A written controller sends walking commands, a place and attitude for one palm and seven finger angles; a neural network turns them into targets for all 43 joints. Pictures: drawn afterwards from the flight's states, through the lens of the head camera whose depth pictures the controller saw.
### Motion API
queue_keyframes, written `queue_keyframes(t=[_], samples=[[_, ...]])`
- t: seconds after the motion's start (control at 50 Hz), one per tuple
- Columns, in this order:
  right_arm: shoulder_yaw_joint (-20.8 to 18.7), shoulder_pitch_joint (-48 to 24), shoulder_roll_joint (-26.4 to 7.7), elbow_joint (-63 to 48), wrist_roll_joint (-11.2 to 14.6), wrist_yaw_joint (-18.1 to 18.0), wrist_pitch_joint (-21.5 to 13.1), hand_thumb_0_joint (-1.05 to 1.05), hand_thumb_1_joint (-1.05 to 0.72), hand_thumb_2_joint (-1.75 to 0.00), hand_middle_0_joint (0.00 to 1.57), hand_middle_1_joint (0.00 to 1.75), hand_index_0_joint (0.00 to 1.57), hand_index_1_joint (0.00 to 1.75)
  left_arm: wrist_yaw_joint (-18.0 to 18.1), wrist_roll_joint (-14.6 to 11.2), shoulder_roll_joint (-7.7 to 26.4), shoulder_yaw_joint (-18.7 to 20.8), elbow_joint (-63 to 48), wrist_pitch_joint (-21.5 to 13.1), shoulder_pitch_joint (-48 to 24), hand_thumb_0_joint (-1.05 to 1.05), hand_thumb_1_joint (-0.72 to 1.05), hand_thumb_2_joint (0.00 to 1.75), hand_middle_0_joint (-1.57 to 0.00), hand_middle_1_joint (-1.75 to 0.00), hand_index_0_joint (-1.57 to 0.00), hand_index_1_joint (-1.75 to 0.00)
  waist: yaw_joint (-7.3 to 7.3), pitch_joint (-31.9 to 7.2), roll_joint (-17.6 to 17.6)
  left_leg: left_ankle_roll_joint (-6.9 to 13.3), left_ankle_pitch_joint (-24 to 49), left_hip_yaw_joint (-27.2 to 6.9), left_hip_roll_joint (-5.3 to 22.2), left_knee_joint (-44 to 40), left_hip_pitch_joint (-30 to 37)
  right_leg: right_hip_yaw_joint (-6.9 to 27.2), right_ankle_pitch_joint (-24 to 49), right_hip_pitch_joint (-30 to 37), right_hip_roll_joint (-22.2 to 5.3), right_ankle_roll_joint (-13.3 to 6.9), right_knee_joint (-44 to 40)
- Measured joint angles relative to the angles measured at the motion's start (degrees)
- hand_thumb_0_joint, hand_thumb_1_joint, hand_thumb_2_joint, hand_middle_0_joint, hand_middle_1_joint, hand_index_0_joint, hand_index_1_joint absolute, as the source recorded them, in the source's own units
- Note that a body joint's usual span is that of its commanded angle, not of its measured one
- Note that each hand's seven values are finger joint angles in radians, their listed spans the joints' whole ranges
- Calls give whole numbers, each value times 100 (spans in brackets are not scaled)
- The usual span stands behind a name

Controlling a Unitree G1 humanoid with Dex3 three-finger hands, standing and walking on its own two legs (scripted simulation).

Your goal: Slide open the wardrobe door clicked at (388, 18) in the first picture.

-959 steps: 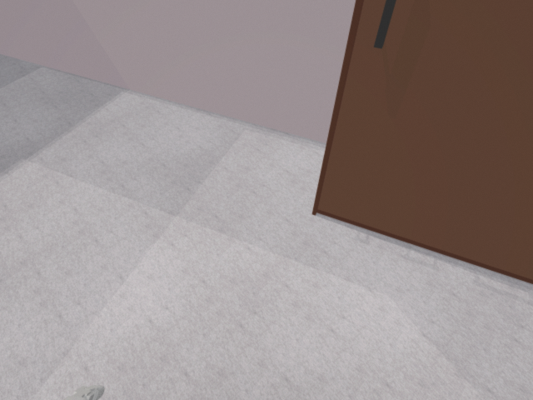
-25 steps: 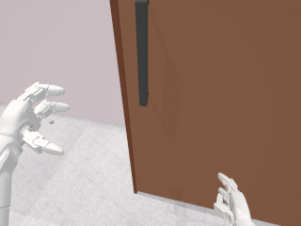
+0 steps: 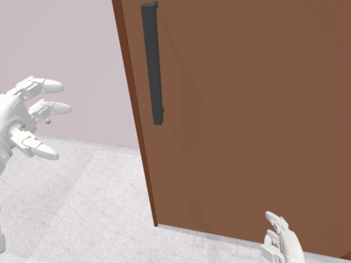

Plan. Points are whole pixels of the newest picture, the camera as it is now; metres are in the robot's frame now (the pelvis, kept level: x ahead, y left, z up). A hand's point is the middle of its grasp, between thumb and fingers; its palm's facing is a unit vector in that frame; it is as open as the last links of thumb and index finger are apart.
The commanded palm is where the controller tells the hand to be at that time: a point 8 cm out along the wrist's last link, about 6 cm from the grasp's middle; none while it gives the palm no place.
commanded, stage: raise the hand with hooked fingers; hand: left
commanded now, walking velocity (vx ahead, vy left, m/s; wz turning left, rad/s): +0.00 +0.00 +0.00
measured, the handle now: (156, 71) +0.48 +0.10 +0.23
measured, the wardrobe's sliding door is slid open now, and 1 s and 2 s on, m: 0.00 0.00 0.00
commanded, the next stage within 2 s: move the hooked fingers beside the handle in 0.22 s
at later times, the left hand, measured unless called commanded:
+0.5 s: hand (55, 117) +0.29 +0.26 +0.23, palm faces +0.04 -0.99 -0.10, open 14.0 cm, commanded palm +0.26 +0.30 +0.25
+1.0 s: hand (88, 105) +0.33 +0.22 +0.23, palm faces +0.01 -1.00 -0.08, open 14.0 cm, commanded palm +0.31 +0.26 +0.24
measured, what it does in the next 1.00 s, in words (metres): stands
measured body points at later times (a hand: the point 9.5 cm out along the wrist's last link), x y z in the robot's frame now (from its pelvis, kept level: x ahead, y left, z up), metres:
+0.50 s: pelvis +0.00 -0.01 +0.00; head -0.03 -0.03 +0.45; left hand +0.28 +0.31 +0.24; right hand +0.22 -0.23 -0.06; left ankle -0.01 +0.11 -0.74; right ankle +0.01 -0.11 -0.74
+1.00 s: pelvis +0.00 -0.01 +0.00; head -0.03 -0.02 +0.45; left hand +0.33 +0.27 +0.24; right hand +0.20 -0.24 -0.07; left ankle -0.01 +0.11 -0.74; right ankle +0.01 -0.11 -0.74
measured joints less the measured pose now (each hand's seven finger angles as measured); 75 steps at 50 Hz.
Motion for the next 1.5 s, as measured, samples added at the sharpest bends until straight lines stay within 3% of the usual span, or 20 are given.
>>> queue_keyframes(t=[0.16, 0.34, 0.5, 0.84, 0.96, 1.12, 1.5], samples=[[11, -46, 48, 25, -5, -54, -46, 2, -90, -90, 20, 30, 20, 30, 161, 72, -39, 8, 0, -12, -76, -2, -50, 30, -30, -120, -30, -120, 26, 1, -4, -48, -34, -29, 49, 47, 34, -27, -41, 43, 47, -44, 38], [56, -120, 77, 1, 12, -45, -17, 2, -90, -90, 20, 30, 20, 30, 50, 14, 16, -26, 144, 25, -116, -2, -50, 30, -30, -120, -30, -120, 27, -45, 61, -67, -51, -54, 57, 95, -4, -49, -78, 4, 52, -59, 106], [49, -111, 78, 65, 16, -71, -30, 2, -90, -90, 20, 30, 21, 30, 171, 106, -140, -264, 320, -30, -410, -2, -50, 30, -30, -120, -30, -120, 59, -16, 44, -70, -51, -87, 46, 134, -34, -80, -89, -13, 40, -65, 144], [30, -70, 145, 88, -17, -24, 88, 2, -90, -90, 20, 30, 21, 30, 635, 276, -543, -681, 341, 87, -831, -2, -50, 30, -30, -120, -30, -120, -100, -78, 22, -41, -27, 31, 12, 44, -13, 42, -94, -96, 9, -41, 188], [6, -50, 143, 148, -7, -52, 132, 2, -90, -90, 20, 30, 20, 30, 836, 423, -595, -824, 568, 183, -1042, -2, -50, 30, -30, -120, -30, -120, -87, -72, -8, -46, -39, 12, 16, 74, -33, 25, -109, -105, 11, -47, 211], [-19, -92, 150, 253, -16, -103, 160, 2, -90, -90, 20, 30, 20, 30, 978, 494, -757, -1131, 911, 78, -1508, -2, -50, 30, -30, -120, -30, -120, -122, -28, -27, -48, -3, -15, 7, 42, -62, -1, -82, -124, 4, -53, 177], [-130, 92, 142, 372, -30, -110, 286, 2, -90, -90, 20, 30, 21, 30, 1303, 684, -817, -1266, 1825, -115, -2130, -2, -50, 30, -30, -120, -30, -120, -277, -34, -59, -74, 18, 33, 64, -40, -102, 48, -30, -181, 69, -81, 76]])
